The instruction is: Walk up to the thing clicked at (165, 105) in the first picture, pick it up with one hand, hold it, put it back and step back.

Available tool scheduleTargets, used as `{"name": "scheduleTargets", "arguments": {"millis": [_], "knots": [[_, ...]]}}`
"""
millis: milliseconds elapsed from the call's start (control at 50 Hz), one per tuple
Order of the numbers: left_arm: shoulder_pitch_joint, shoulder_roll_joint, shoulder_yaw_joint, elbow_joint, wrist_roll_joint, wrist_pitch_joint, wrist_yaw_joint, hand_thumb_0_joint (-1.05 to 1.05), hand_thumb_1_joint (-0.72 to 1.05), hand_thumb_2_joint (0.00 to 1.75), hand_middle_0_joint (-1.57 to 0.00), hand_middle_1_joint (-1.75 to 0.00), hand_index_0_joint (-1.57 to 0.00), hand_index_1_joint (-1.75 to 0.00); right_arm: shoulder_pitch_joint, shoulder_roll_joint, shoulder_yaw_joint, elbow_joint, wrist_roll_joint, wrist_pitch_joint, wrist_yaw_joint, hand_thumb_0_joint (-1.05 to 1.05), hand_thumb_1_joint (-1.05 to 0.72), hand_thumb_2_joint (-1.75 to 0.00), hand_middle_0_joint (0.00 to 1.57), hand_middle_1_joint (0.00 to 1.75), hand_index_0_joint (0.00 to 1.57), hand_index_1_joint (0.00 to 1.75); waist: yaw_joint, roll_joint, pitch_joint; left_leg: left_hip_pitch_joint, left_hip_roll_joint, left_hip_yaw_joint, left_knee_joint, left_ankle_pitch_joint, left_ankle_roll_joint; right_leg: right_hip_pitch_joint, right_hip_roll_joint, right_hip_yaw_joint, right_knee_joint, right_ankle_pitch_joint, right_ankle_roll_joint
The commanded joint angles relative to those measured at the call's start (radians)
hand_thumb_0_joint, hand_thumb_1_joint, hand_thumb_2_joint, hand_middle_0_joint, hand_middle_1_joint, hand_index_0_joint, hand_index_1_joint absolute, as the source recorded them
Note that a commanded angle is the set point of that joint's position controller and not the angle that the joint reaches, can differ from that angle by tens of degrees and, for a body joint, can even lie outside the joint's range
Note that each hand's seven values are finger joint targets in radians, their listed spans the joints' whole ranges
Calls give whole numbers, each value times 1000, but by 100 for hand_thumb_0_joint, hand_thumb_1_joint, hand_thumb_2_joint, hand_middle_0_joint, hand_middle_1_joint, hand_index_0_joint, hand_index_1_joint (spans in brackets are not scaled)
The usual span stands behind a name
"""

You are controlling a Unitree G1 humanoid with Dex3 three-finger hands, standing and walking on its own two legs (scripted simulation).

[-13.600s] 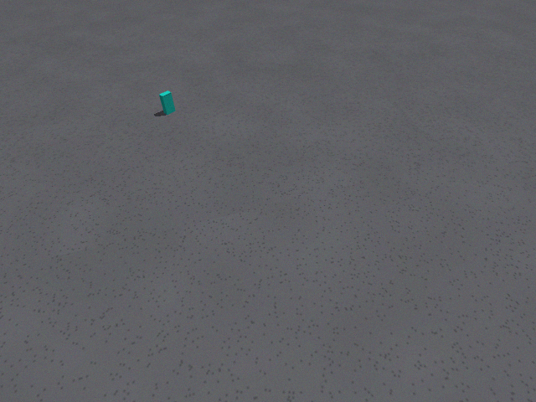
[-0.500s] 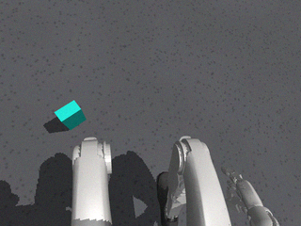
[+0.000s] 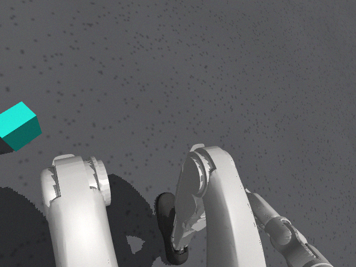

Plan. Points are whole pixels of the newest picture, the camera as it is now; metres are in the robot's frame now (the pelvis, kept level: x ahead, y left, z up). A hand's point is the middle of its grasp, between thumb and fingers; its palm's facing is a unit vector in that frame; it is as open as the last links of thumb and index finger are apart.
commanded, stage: close in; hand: left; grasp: from the side
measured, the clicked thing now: (18, 128) +0.41 +0.29 -0.22
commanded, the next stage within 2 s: rest palm in 0.70 s
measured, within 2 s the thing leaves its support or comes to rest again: neither
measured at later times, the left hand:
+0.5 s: hand (4, 146) +0.36 +0.30 -0.17, palm faces +0.28 -0.96 +0.06, open 17.6 cm
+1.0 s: hand (19, 141) +0.38 +0.28 -0.18, palm faces +0.32 -0.95 +0.04, open 16.8 cm
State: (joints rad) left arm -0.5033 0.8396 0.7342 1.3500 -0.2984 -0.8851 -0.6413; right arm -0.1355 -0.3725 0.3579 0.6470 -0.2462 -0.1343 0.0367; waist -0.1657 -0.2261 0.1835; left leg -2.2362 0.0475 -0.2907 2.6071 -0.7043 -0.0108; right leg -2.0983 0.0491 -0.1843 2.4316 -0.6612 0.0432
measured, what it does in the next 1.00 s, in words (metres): stands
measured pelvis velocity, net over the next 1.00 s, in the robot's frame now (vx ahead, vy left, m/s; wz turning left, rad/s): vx -0.01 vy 0.01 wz -0.05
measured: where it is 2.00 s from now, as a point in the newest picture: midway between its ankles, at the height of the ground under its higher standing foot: (131, 254)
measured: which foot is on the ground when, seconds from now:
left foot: down 0.00-1.00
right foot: down 0.00-1.00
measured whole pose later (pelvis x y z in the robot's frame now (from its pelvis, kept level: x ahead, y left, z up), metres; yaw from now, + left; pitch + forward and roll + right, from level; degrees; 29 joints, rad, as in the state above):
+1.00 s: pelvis -0.01 +0.01 -0.01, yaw -3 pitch +10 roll -17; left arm -0.49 0.71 0.49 1.36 -0.17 -1.15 -0.10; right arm -0.19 -0.36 0.47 0.58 -0.35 -0.04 0.15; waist -0.20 -0.27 0.27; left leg -2.21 0.03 -0.39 2.68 -0.70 -0.01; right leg -2.05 0.08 -0.25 2.44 -0.63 0.07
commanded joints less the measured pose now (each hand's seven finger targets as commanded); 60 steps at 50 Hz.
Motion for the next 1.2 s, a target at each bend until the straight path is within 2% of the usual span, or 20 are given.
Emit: {"name": "scheduleTargets", "arguments": {"millis": [0, 60, 120, 160, 240, 320, 360, 380, 420, 540, 600, 680, 760, 780, 800, 840, 940, 1020, 1060, 1180], "knots": [[-158, 212, 8, -140, -19, -122, 91, 0, -61, 0, -9, -8, -10, -7, 24, -334, -89, -51, -7, -4, 2, 0, -94, -91, 20, 30, 20, 30, -30, 483, -589, 459, 34, 89, -297, 136, -12, 238, 29, -105, -180, 147, -58], [-141, 213, 9, -145, 6, -159, 157, 0, -61, 0, -9, -9, -10, -8, 25, -345, -86, -46, -19, 8, 15, 0, -94, -90, 20, 30, 20, 30, -25, 516, -566, 456, 33, 85, -308, 116, -18, 237, 32, -116, -167, 138, -60], [-133, 200, -28, -133, 52, -180, 215, 0, -61, 0, -8, -8, -9, -7, 5, -347, -82, -54, -27, 20, 28, 0, -93, -90, 20, 30, 20, 30, -25, 537, -499, 422, 35, 79, -327, 65, -21, 203, 34, -127, -159, 110, -64], [-137, 170, -58, -130, 69, -195, 243, 0, -61, 0, -9, -7, -9, -6, 2, -350, -78, -55, -35, 26, 38, 0, -93, -90, 20, 30, 20, 30, -48, 531, -481, 401, 33, 74, -326, 33, -19, 208, 36, -135, -163, 100, -61], [-120, 120, -109, -135, 67, -219, 272, 0, -61, 0, -8, -6, -9, -4, -13, -343, -69, -73, -52, 35, 50, 0, -94, -90, 20, 30, 20, 30, -65, 483, -481, 364, 28, 77, -297, 31, -9, 237, 41, -134, -176, 109, -58], [-131, 43, -172, -130, 51, -241, 293, 0, -61, 0, -8, -5, -9, -4, -20, -359, -67, -74, -55, 39, 57, 0, -94, -90, 20, 30, 20, 30, -93, 463, -473, 405, 31, 42, -306, 43, -20, 211, 41, -154, -158, 124, -55], [-121, 38, -173, -110, 49, -250, 315, 0, -61, 0, -8, -6, -9, -4, -20, -356, -60, -81, -56, 44, 63, 0, -93, -90, 20, 30, 20, 30, -85, 445, -467, 393, 28, 37, -303, 40, -18, 218, 43, -157, -158, 121, -54], [-135, 32, -184, -108, 48, -256, 325, 0, -61, 0, -8, -6, -9, -4, -24, -354, -54, -83, -57, 44, 63, 0, -93, -90, 20, 30, 20, 30, -93, 450, -467, 391, 27, 33, -299, 45, -20, 218, 44, -159, -153, 127, -54], [-140, 55, -173, -106, 52, -271, 350, 0, -61, 0, -8, -6, -9, -4, -24, -349, -42, -84, -62, 49, 66, 0, -93, -90, 20, 30, 20, 30, -82, 450, -469, 374, 24, 42, -286, 45, -16, 239, 48, -154, -157, 127, -55], [-153, 75, -175, -100, 94, -308, 421, 0, -50, 3, -6, -4, -6, -3, -40, -352, -32, -90, -82, 66, 72, 0, -91, -90, 20, 30, 20, 30, -85, 481, -404, 348, 27, 42, -292, 2, -16, 226, 50, -155, -156, 106, -56], [-137, 81, -175, -118, 105, -319, 441, 0, -49, 4, -5, -4, -6, -3, -39, -348, -25, -94, -87, 72, 76, 0, -92, -90, 20, 30, 20, 30, -82, 499, -434, 368, 26, 45, -290, 28, -18, 243, 53, -154, -156, 127, -57], [-142, 19, -224, -112, 118, -321, 464, 0, -46, 5, -6, -4, -6, -3, -39, -361, -32, -92, -92, 79, 83, 0, -92, -90, 20, 30, 20, 30, -114, 495, -424, 392, 29, 16, -305, 25, -26, 221, 48, -171, -144, 138, -54], [-136, -11, -245, -132, 106, -322, 488, 0, -44, 6, -6, -4, -6, -3, -31, -351, -25, -92, -96, 82, 90, 0, -91, -90, 20, 30, 20, 30, -108, 484, -467, 404, 22, 20, -281, 80, -25, 262, 54, -168, -150, 181, -52], [-144, 6, -248, -136, 110, -324, 496, 0, -43, 8, -5, -5, -5, -4, -31, -354, -25, -91, -94, 83, 91, 0, -91, -90, 20, 30, 20, 30, -109, 479, -453, 388, 21, 23, -280, 74, -21, 259, 53, -167, -153, 177, -53], [-138, -19, -261, -127, 114, -324, 499, 0, -40, 9, -10, -3, -8, -4, -32, -354, -26, -87, -95, 86, 92, 0, -90, -90, 20, 30, 20, 30, -117, 478, -447, 409, 26, 11, -289, 87, -27, 253, 52, -173, -146, 188, -51], [-147, -12, -260, -119, 116, -323, 513, 0, -40, 10, -10, -4, -9, -4, -33, -352, -22, -87, -96, 89, 93, 0, -90, -90, 20, 30, 20, 30, -124, 465, -447, 394, 24, 11, -278, 90, -25, 259, 56, -174, -153, 191, -51], [-165, 47, -225, -123, 128, -339, 559, 0, -32, 13, -9, -3, -7, -5, -39, -342, -2, -95, -103, 102, 95, 0, -90, -90, 20, 30, 20, 30, -108, 465, -445, 371, 25, 21, -267, 82, -19, 286, 63, -170, -165, 177, -53], [-163, 44, -222, -110, 146, -347, 582, 0, -11, 27, -27, -21, -26, -22, -47, -341, 2, -97, -113, 113, 96, 0, -89, -90, 20, 30, 20, 30, -121, 478, -436, 396, 32, 12, -275, 79, -23, 275, 63, -175, -163, 174, -52], [-179, 64, -231, -117, 155, -348, 584, 0, -3, 32, -32, -26, -31, -26, -50, -343, 3, -100, -111, 117, 95, 0, -89, -90, 20, 30, 20, 30, -124, 487, -417, 377, 32, 16, -281, 51, -20, 269, 64, -174, -168, 155, -54], [-181, 43, -256, -104, 160, -336, 586, 0, 15, 40, -41, -33, -39, -34, -50, -351, 4, -102, -110, 121, 95, 0, -89, -90, 20, 30, 20, 30, -136, 486, -420, 398, 37, -5, -291, 63, -25, 256, 64, -186, -158, 171, -51]]}}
